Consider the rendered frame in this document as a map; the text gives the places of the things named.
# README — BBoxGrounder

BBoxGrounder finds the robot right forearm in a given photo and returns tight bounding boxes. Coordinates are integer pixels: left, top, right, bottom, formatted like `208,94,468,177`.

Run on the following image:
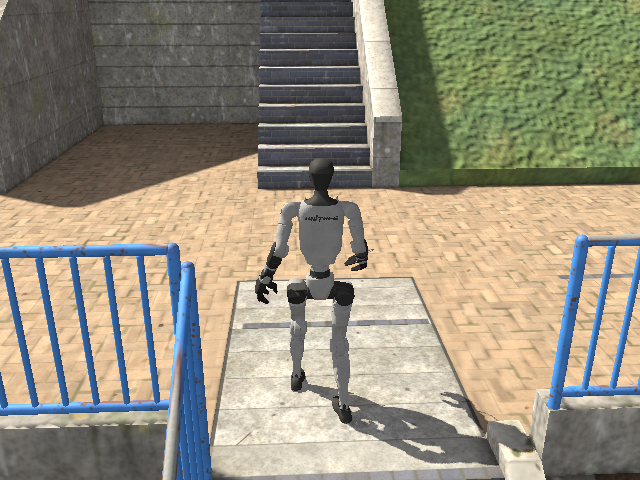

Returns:
355,239,368,264

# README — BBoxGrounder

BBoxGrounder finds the robot right upper arm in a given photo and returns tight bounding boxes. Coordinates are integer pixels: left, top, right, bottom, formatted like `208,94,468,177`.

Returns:
341,201,366,254

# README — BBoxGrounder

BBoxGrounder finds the robot right hand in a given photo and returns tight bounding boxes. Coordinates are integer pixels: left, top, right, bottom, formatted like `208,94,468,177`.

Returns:
344,255,367,271

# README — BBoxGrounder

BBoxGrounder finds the left robot shin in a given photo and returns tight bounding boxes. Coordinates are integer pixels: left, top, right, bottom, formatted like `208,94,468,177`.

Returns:
290,320,305,378

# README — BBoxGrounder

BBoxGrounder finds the robot left forearm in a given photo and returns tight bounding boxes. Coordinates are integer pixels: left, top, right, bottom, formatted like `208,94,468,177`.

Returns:
259,242,282,284

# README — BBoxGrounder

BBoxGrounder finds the robot left hand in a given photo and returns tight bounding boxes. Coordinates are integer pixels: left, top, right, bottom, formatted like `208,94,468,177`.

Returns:
255,275,278,304

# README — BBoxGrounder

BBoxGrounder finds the robot left upper arm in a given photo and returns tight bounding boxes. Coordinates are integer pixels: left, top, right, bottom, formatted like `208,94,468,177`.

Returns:
273,201,300,258

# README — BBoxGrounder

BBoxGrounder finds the robot torso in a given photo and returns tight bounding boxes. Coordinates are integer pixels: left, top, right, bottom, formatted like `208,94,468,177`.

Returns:
297,196,344,300

